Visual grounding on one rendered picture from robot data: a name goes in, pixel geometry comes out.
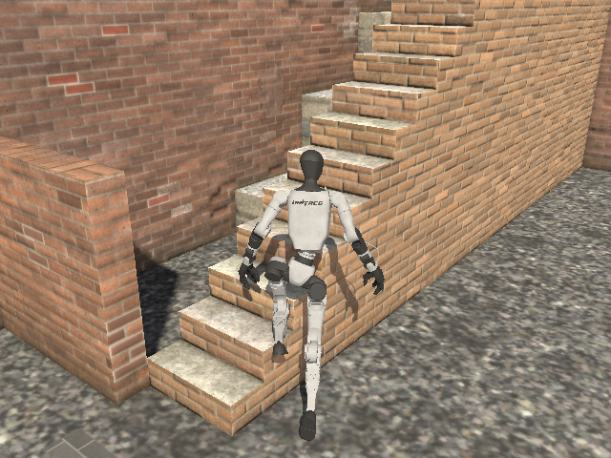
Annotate stairs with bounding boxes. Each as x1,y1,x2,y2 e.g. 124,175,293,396
147,0,611,436

